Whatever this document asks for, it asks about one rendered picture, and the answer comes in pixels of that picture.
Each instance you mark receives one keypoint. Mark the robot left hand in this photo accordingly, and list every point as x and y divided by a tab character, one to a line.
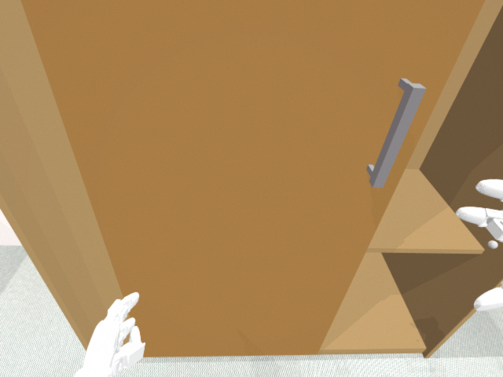
109	334

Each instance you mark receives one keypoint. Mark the robot right hand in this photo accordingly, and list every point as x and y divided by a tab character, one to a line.
493	221

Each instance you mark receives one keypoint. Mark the handle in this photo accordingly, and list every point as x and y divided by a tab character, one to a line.
413	94

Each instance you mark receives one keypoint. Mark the wardrobe door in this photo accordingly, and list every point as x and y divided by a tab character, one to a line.
35	144
223	145

